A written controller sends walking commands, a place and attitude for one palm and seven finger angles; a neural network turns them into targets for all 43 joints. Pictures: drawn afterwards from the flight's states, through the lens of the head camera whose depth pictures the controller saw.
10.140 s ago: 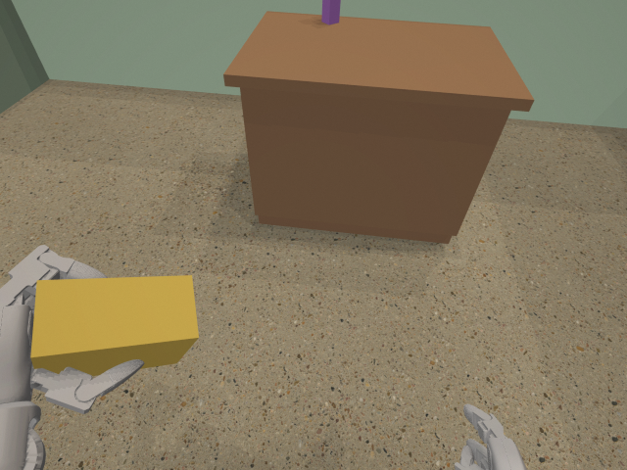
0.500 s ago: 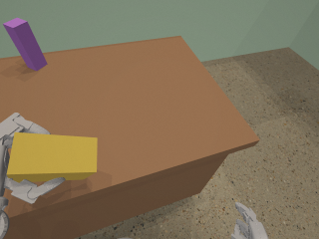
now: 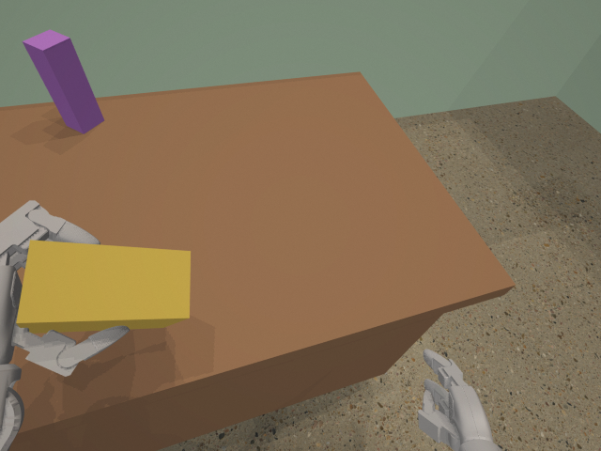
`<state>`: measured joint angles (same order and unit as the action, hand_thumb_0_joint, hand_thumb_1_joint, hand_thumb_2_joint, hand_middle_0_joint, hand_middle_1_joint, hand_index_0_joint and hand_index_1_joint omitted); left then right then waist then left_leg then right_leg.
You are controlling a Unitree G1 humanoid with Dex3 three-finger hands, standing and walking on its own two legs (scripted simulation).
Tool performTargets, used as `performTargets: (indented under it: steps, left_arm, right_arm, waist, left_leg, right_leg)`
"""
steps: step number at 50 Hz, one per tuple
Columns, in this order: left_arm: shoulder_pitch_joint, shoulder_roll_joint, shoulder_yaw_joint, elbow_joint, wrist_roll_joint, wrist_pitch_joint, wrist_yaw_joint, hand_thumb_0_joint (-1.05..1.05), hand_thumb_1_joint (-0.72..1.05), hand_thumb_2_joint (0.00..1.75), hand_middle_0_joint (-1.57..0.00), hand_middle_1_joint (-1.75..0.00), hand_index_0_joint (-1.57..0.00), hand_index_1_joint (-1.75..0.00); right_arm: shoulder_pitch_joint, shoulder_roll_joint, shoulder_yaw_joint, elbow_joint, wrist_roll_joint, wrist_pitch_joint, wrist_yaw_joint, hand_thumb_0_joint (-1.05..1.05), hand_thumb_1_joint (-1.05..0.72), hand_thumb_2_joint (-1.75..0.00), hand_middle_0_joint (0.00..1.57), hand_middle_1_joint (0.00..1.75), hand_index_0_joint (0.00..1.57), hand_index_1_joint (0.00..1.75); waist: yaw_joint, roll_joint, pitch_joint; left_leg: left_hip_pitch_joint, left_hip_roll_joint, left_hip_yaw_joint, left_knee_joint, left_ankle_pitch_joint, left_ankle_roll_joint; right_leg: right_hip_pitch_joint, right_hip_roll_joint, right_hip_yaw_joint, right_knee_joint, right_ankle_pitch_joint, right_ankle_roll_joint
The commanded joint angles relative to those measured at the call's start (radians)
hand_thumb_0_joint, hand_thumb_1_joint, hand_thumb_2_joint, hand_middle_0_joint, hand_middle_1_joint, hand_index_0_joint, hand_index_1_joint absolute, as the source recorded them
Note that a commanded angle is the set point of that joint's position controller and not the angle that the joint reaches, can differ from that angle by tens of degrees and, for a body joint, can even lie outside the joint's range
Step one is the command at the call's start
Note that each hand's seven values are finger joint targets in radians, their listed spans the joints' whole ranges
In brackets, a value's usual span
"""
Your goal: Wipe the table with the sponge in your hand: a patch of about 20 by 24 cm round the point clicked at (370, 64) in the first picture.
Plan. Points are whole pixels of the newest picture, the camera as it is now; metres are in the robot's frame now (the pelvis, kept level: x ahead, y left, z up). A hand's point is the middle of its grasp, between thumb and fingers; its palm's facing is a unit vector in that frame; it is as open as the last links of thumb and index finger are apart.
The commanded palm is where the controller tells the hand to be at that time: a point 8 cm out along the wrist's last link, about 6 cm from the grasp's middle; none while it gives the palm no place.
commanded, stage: come to a stop and stand still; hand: left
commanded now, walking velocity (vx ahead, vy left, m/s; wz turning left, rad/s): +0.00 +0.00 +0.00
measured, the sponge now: (133, 292) +0.24 +0.20 +0.12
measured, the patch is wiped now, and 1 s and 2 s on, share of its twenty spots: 0.00 0.00 0.00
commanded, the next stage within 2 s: look again from close up in 0.14 s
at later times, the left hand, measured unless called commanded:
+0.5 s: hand (97, 297) +0.22 +0.22 +0.15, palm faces +0.33 -0.85 -0.41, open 10.7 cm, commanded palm +0.16 +0.26 +0.17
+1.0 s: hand (119, 293) +0.22 +0.20 +0.15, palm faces +0.34 -0.85 -0.40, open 10.7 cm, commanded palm +0.16 +0.24 +0.17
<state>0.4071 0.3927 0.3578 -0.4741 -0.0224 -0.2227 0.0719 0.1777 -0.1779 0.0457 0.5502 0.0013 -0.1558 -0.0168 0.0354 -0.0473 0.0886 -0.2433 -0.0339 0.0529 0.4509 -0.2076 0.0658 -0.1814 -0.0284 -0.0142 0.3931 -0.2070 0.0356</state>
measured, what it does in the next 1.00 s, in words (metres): stands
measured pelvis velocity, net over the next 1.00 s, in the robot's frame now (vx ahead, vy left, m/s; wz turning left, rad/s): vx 0.00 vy -0.04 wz -0.01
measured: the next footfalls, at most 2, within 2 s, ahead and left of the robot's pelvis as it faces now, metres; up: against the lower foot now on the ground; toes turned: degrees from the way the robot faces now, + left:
none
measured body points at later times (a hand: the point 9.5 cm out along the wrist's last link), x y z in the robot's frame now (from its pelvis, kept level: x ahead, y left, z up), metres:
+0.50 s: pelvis +0.00 -0.02 +0.00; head +0.03 -0.01 +0.45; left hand +0.20 +0.27 +0.17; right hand +0.18 -0.25 -0.07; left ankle +0.02 +0.07 -0.74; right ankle +0.00 -0.15 -0.74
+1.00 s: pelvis +0.00 -0.04 +0.00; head +0.03 -0.03 +0.45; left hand +0.20 +0.25 +0.17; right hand +0.18 -0.25 -0.07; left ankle +0.02 +0.07 -0.74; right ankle +0.00 -0.15 -0.74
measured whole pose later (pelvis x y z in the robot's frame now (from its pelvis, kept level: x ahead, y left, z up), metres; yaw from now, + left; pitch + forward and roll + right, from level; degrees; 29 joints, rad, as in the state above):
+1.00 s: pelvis +0.00 -0.04 +0.00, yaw +0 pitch +0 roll -1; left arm 0.43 0.38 0.35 -0.44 -0.05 -0.17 0.08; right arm 0.20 -0.18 0.03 0.55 0.01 -0.11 -0.03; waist 0.02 -0.01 0.05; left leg -0.24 0.02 0.04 0.43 -0.19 0.01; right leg -0.19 0.02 -0.03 0.38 -0.20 -0.02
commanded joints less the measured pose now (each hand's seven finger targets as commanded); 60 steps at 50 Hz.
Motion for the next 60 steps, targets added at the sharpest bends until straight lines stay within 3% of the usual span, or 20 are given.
performTargets:
  steps: [1, 8, 9, 13, 14, 18, 19, 23, 24, 33, 34, 38, 39, 40, 43, 44, 49, 53, 54, 60]
  left_arm:
    - [-0.047, 0.155, 0.106, -0.237, -0.019, -0.064, 0.023, 0.0, 0.1, 1.3, -1.2, -1.6, -1.2, -1.6]
    - [-0.05, 0.171, 0.122, -0.22, -0.021, -0.049, 0.035, 0.0, 0.1, 1.3, -1.2, -1.6, -1.2, -1.6]
    - [-0.042, 0.127, 0.081, -0.195, -0.028, -0.053, 0.028, 0.0, 0.1, 1.3, -1.2, -1.6, -1.2, -1.6]
    - [-0.067, 0.177, 0.123, -0.217, -0.019, -0.047, 0.042, 0.0, 0.1, 1.3, -1.2, -1.6, -1.2, -1.6]
    - [-0.047, 0.135, 0.087, -0.18, -0.027, -0.05, 0.035, 0.0, 0.1, 1.3, -1.2, -1.6, -1.2, -1.6]
    - [-0.052, 0.182, 0.128, -0.212, -0.022, -0.042, 0.045, 0.0, 0.1, 1.3, -1.2, -1.6, -1.2, -1.6]
    - [-0.033, 0.13, 0.082, -0.18, -0.03, -0.046, 0.035, 0.0, 0.1, 1.3, -1.2, -1.6, -1.2, -1.6]
    - [-0.034, 0.174, 0.121, -0.183, -0.024, -0.035, 0.044, 0.0, 0.1, 1.3, -1.2, -1.6, -1.2, -1.6]
    - [-0.023, 0.128, 0.081, -0.158, -0.031, -0.039, 0.036, 0.0, 0.1, 1.3, -1.2, -1.6, -1.2, -1.6]
    - [-0.044, 0.169, 0.111, -0.198, -0.026, -0.027, 0.045, 0.0, 0.1, 1.3, -1.2, -1.6, -1.2, -1.6]
    - [-0.048, 0.132, 0.076, -0.184, -0.033, -0.034, 0.038, 0.0, 0.1, 1.3, -1.2, -1.6, -1.2, -1.6]
    - [-0.084, 0.179, 0.117, -0.213, -0.028, -0.034, 0.045, 0.0, 0.1, 1.3, -1.2, -1.6, -1.2, -1.6]
    - [-0.077, 0.131, 0.075, -0.19, -0.034, -0.036, 0.036, 0.0, 0.1, 1.3, -1.2, -1.6, -1.2, -1.6]
    - [-0.096, 0.145, 0.084, -0.204, -0.031, -0.036, 0.037, 0.0, 0.1, 1.3, -1.2, -1.6, -1.2, -1.6]
    - [-0.078, 0.165, 0.11, -0.194, -0.029, -0.026, 0.039, 0.0, 0.1, 1.3, -1.2, -1.6, -1.2, -1.6]
    - [-0.064, 0.132, 0.082, -0.174, -0.036, -0.028, 0.032, 0.0, 0.1, 1.3, -1.2, -1.6, -1.2, -1.6]
    - [-0.049, 0.132, 0.084, -0.2, -0.046, -0.017, 0.026, 0.0, 0.1, 1.3, -1.2, -1.6, -1.2, -1.6]
    - [-0.024, 0.186, 0.13, -0.241, -0.054, -0.008, 0.027, 0.0, 0.1, 1.3, -1.2, -1.6, -1.2, -1.6]
    - [-0.032, 0.155, 0.101, -0.247, -0.058, -0.012, 0.022, 0.0, 0.1, 1.3, -1.2, -1.6, -1.2, -1.6]
    - [-0.008, 0.18, 0.129, -0.236, -0.074, 0.002, 0.022, 0.0, 0.1, 1.3, -1.2, -1.6, -1.2, -1.6]
  right_arm:
    - [-0.033, -0.147, -0.07, -0.144, 0.006, -0.04, -0.013, 0.0, -0.9, -0.9, 0.2, 0.3, 0.2, 0.3]
    - [-0.066, -0.151, -0.066, -0.147, 0.016, -0.024, -0.024, 0.0, -0.9, -0.9, 0.2, 0.3, 0.2, 0.3]
    - [-0.053, -0.152, -0.063, -0.144, 0.008, -0.02, -0.025, 0.0, -0.9, -0.9, 0.2, 0.3, 0.2, 0.3]
    - [-0.068, -0.153, -0.066, -0.146, 0.016, -0.025, -0.03, 0.0, -0.9, -0.9, 0.2, 0.3, 0.2, 0.3]
    - [-0.057, -0.152, -0.063, -0.14, 0.008, -0.021, -0.031, 0.0, -0.9, -0.9, 0.2, 0.3, 0.2, 0.3]
    - [-0.07, -0.154, -0.07, -0.143, 0.017, -0.025, -0.034, 0.0, -0.9, -0.9, 0.2, 0.3, 0.2, 0.3]
    - [-0.053, -0.153, -0.065, -0.137, 0.01, -0.021, -0.034, 0.0, -0.9, -0.9, 0.2, 0.3, 0.2, 0.3]
    - [-0.071, -0.155, -0.069, -0.14, 0.019, -0.022, -0.035, 0.0, -0.9, -0.9, 0.2, 0.3, 0.2, 0.3]
    - [-0.057, -0.153, -0.067, -0.134, 0.012, -0.017, -0.035, 0.0, -0.9, -0.9, 0.2, 0.3, 0.2, 0.3]
    - [-0.072, -0.156, -0.071, -0.139, 0.021, -0.016, -0.039, 0.0, -0.9, -0.9, 0.2, 0.3, 0.2, 0.3]
    - [-0.059, -0.153, -0.066, -0.133, 0.014, -0.014, -0.038, 0.0, -0.9, -0.9, 0.2, 0.3, 0.2, 0.3]
    - [-0.071, -0.147, -0.068, -0.139, 0.016, -0.018, -0.039, 0.0, -0.9, -0.9, 0.2, 0.3, 0.2, 0.3]
    - [-0.059, -0.147, -0.066, -0.137, 0.011, -0.014, -0.037, 0.0, -0.9, -0.9, 0.2, 0.3, 0.2, 0.3]
    - [-0.054, -0.144, -0.075, -0.146, 0.016, -0.018, -0.036, 0.0, -0.9, -0.9, 0.2, 0.3, 0.2, 0.3]
    - [-0.062, -0.144, -0.073, -0.147, 0.016, -0.013, -0.03, 0.0, -0.9, -0.9, 0.2, 0.3, 0.2, 0.3]
    - [-0.054, -0.144, -0.072, -0.146, 0.01, -0.008, -0.028, 0.0, -0.9, -0.9, 0.2, 0.3, 0.2, 0.3]
    - [-0.049, -0.144, -0.08, -0.153, 0.011, -0.002, -0.021, 0.0, -0.9, -0.9, 0.2, 0.3, 0.2, 0.3]
    - [-0.055, -0.142, -0.089, -0.162, 0.017, -0.004, -0.024, 0.0, -0.9, -0.9, 0.2, 0.3, 0.2, 0.3]
    - [-0.046, -0.144, -0.087, -0.158, 0.012, 0.0, -0.024, 0.0, -0.9, -0.9, 0.2, 0.3, 0.2, 0.3]
    - [-0.047, -0.146, -0.102, -0.162, 0.018, 0.001, -0.032, 0.0, -0.9, -0.9, 0.2, 0.3, 0.2, 0.3]
  waist:
    - [-0.012, 0.157, -0.256]
    - [-0.016, 0.123, -0.209]
    - [-0.016, 0.119, -0.201]
    - [-0.015, 0.119, -0.204]
    - [-0.015, 0.102, -0.198]
    - [-0.016, 0.108, -0.224]
    - [-0.017, 0.089, -0.216]
    - [-0.016, 0.1, -0.196]
    - [-0.017, 0.077, -0.191]
    - [-0.018, 0.104, -0.203]
    - [-0.019, 0.093, -0.199]
    - [-0.018, 0.143, -0.194]
    - [-0.019, 0.147, -0.178]
    - [-0.02, 0.162, -0.173]
    - [-0.019, 0.13, -0.191]
    - [-0.019, 0.123, -0.186]
    - [-0.023, 0.107, -0.217]
    - [-0.022, 0.135, -0.238]
    - [-0.023, 0.13, -0.238]
    - [-0.025, 0.108, -0.202]
  left_leg:
    - [0.147, 0.15, -0.128, -0.068, 0.381, -0.09]
    - [0.088, 0.127, -0.121, -0.094, 0.158, -0.07]
    - [0.067, 0.125, -0.12, -0.098, 0.113, -0.055]
    - [0.071, 0.119, -0.122, -0.1, 0.08, -0.056]
    - [0.056, 0.118, -0.124, -0.1, 0.067, -0.045]
    - [0.082, 0.115, -0.117, -0.083, 0.098, -0.047]
    - [0.066, 0.113, -0.123, -0.087, 0.097, -0.041]
    - [0.066, 0.112, -0.119, -0.088, 0.075, -0.046]
    - [0.056, 0.112, -0.12, -0.085, 0.068, -0.037]
    - [0.085, 0.115, -0.117, -0.086, 0.105, -0.041]
    - [0.076, 0.119, -0.127, -0.1, 0.089, -0.038]
    - [0.106, 0.151, -0.144, -0.143, 0.104, -0.058]
    - [0.086, 0.16, -0.149, -0.157, 0.074, -0.052]
    - [0.085, 0.171, -0.156, -0.162, 0.069, -0.054]
    - [0.096, 0.176, -0.149, -0.153, 0.062, -0.056]
    - [0.082, 0.179, -0.147, -0.15, 0.052, -0.048]
    - [0.095, 0.174, -0.124, -0.09, 0.135, -0.047]
    - [0.113, 0.182, -0.123, -0.044, 0.226, -0.048]
    - [0.099, 0.182, -0.121, -0.04, 0.223, -0.044]
    - [0.05, 0.167, -0.1, 0.001, 0.084, -0.046]
  right_leg:
    - [0.052, -0.022, 0.005, -0.001, 0.213, -0.058]
    - [0.043, -0.035, 0.036, -0.037, 0.18, -0.062]
    - [0.042, -0.036, 0.032, -0.053, 0.166, -0.061]
    - [0.039, -0.039, 0.05, -0.05, 0.149, -0.065]
    - [0.039, -0.038, 0.041, -0.064, 0.146, -0.062]
    - [0.042, -0.046, 0.061, -0.056, 0.172, -0.065]
    - [0.043, -0.043, 0.045, -0.065, 0.168, -0.064]
    - [0.023, -0.046, 0.066, -0.071, 0.146, -0.065]
    - [0.022, -0.045, 0.055, -0.081, 0.141, -0.063]
    - [0.022, -0.045, 0.068, -0.069, 0.164, -0.065]
    - [0.017, -0.036, 0.05, -0.073, 0.141, -0.063]
    - [0.0, -0.013, 0.036, -0.042, 0.104, -0.056]
    - [-0.004, -0.003, 0.023, -0.047, 0.084, -0.051]
    - [0.0, -0.005, 0.026, -0.038, 0.079, -0.052]
    - [0.0, -0.001, 0.027, -0.041, 0.08, -0.052]
    - [-0.003, 0.0, 0.02, -0.055, 0.081, -0.048]
    - [0.002, -0.008, 0.03, -0.054, 0.15, -0.055]
    - [0.001, -0.02, 0.042, -0.037, 0.202, -0.063]
    - [0.004, -0.015, 0.032, -0.038, 0.199, -0.061]
    - [-0.032, -0.033, 0.075, -0.054, 0.162, -0.072]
